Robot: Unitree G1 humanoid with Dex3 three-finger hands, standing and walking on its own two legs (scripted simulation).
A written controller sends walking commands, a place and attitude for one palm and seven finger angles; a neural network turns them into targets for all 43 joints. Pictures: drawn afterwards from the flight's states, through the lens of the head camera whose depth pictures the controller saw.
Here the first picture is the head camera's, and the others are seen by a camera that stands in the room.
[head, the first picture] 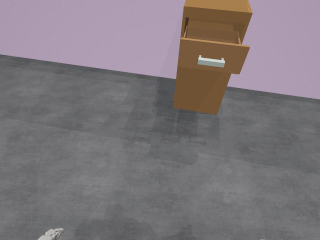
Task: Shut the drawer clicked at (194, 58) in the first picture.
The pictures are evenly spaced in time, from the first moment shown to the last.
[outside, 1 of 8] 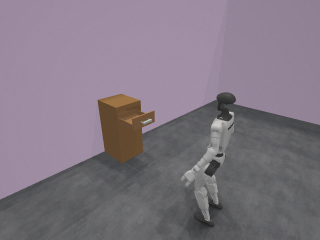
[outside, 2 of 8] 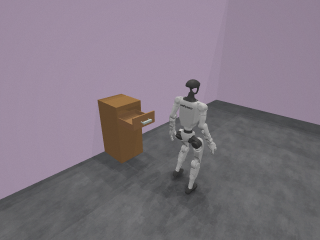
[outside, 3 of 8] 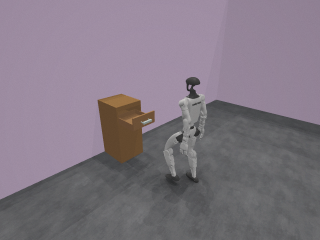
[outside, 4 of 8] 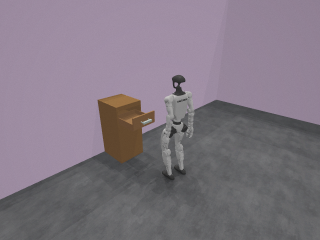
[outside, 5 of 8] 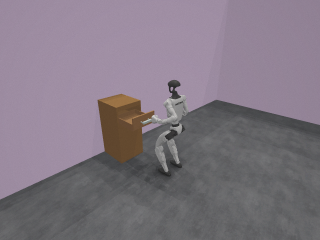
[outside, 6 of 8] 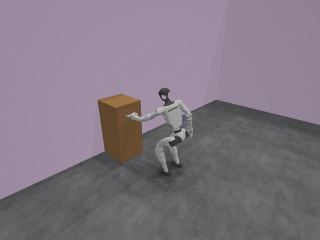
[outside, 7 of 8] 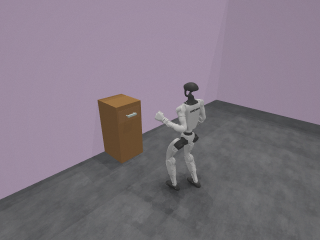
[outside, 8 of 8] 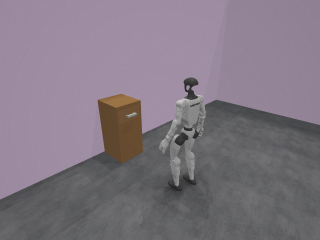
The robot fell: no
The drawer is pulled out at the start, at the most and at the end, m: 0.30 0.30 0.00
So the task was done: yes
